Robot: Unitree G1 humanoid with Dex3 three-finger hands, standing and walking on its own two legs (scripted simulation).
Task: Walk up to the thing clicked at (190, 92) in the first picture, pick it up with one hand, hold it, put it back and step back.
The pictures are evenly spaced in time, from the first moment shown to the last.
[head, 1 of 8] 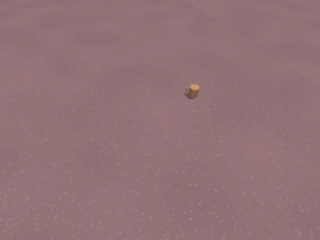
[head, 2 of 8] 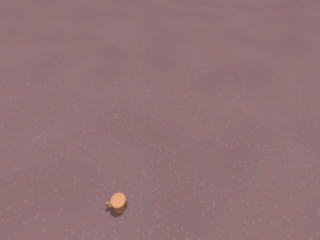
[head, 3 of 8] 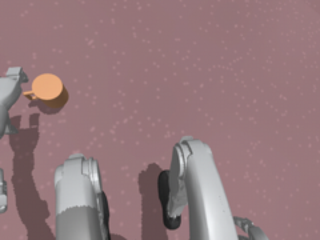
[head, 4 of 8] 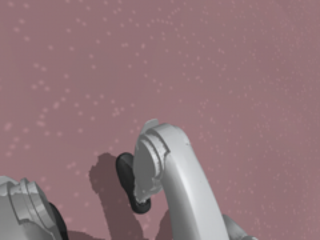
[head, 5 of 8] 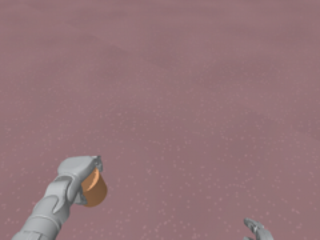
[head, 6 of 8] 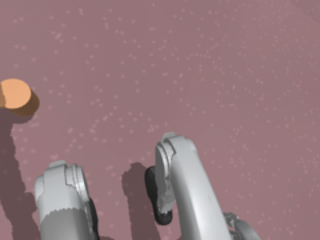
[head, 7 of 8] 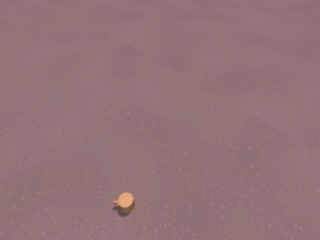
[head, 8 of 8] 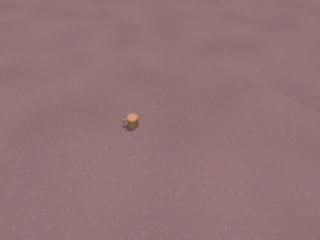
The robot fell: no
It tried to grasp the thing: yes
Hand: left
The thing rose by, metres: 0.65
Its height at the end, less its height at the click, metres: +0.00
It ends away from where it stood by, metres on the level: 0.02
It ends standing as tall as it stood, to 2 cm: yes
